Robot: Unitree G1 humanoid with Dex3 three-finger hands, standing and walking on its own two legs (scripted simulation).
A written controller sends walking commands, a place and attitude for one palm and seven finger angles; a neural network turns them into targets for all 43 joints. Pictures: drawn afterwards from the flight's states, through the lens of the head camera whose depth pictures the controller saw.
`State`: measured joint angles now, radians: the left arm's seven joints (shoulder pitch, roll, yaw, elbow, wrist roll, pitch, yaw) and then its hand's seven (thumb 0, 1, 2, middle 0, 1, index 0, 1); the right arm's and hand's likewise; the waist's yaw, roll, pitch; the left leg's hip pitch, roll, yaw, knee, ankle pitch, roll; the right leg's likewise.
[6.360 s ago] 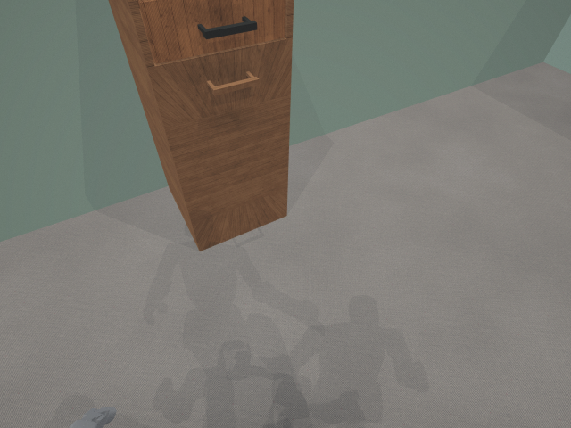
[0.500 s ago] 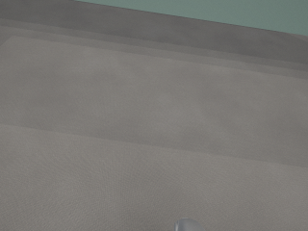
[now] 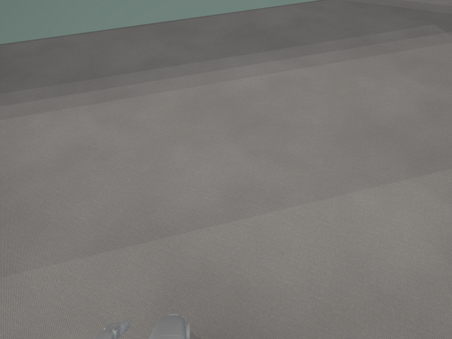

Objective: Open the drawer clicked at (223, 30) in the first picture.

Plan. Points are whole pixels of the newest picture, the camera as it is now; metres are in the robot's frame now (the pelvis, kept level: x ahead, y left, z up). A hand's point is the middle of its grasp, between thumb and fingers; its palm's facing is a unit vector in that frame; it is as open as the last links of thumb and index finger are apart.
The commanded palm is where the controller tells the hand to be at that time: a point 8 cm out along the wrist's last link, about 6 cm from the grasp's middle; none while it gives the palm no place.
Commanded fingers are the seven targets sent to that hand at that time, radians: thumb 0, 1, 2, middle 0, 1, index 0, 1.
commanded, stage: turn to face it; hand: left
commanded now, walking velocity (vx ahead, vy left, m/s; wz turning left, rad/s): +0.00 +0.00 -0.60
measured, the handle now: out of the picture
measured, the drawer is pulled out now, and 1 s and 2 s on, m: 0.00 0.00 0.00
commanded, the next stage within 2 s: none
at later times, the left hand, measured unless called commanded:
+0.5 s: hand out of the picture +0.13 +0.25 -0.17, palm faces -0.24 -0.95 -0.19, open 7.4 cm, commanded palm none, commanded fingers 0.00 0.90 0.90 -0.20 -0.30 -0.20 -0.30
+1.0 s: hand (178, 309) +0.20 +0.11 -0.15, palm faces -0.55 -0.80 -0.25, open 7.4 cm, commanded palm none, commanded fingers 0.00 0.90 0.90 -0.20 -0.30 -0.20 -0.30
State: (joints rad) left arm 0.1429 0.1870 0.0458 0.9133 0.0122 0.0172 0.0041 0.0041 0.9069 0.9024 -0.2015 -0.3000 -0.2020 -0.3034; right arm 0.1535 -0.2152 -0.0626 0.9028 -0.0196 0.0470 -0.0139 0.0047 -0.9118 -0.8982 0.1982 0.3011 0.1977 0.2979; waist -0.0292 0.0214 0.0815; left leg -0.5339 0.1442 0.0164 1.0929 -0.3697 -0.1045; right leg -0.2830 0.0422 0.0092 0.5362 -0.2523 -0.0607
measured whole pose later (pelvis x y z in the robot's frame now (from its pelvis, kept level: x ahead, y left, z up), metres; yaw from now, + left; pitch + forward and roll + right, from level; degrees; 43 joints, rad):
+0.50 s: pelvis +0.02 +0.06 +0.01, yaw -19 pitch +1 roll -3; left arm 0.23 0.26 0.11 0.93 0.02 0.09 -0.03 0.01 0.91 0.90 -0.20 -0.30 -0.20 -0.30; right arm 0.21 -0.16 -0.04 0.89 -0.02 0.01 -0.02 0.00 -0.91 -0.90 0.20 0.30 0.20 0.30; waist 0.01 -0.04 0.08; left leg -0.21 0.14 0.25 0.49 -0.28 0.02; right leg -0.47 -0.05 -0.01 1.13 -0.40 0.09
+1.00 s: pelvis +0.00 +0.01 +0.00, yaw -36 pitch +0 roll +1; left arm 0.18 0.19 0.05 0.90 0.01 0.02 0.00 0.00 0.91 0.90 -0.20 -0.30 -0.20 -0.30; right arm 0.17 -0.24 -0.07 0.92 -0.02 0.07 -0.01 0.01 -0.91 -0.90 0.20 0.30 0.20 0.30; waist -0.02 0.03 0.07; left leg -0.50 0.12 0.03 1.04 -0.37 -0.11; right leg -0.23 0.05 0.03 0.50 -0.26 -0.05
